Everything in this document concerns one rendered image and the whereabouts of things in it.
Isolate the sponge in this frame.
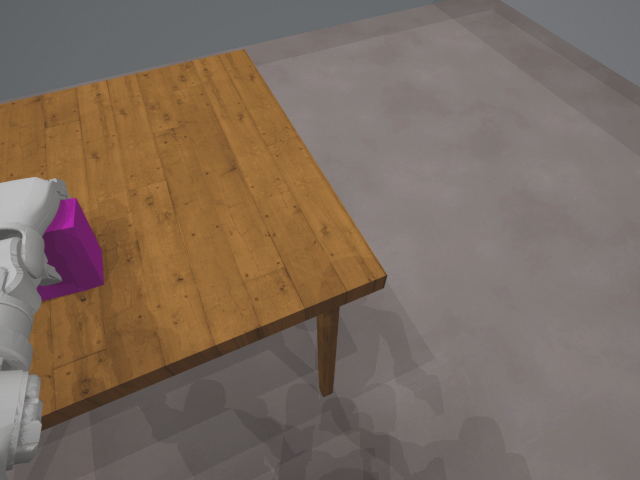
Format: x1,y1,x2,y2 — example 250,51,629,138
37,198,104,301

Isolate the left robot forearm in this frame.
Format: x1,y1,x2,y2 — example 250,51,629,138
0,223,45,375

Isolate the robot left hand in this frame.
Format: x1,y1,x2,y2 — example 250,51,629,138
0,177,71,286

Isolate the table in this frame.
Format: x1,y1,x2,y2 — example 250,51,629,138
0,49,387,431

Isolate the robot left upper arm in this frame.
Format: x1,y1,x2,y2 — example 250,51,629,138
0,370,43,480

